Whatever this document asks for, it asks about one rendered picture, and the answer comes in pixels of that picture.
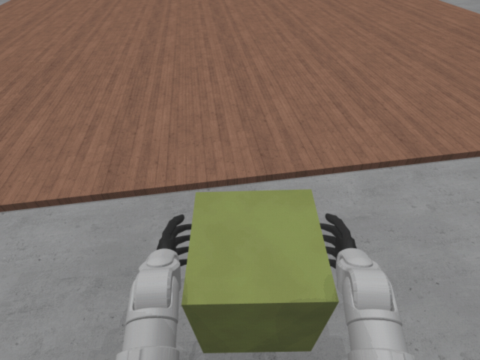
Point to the robot right forearm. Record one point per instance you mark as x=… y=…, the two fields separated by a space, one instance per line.
x=371 y=309

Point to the robot left forearm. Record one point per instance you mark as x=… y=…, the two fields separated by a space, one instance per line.
x=153 y=309

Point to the robot left hand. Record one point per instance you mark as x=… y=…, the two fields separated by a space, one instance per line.
x=169 y=239

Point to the robot right hand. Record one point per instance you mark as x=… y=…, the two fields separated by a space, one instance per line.
x=343 y=238

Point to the carton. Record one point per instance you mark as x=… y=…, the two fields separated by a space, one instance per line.
x=258 y=277

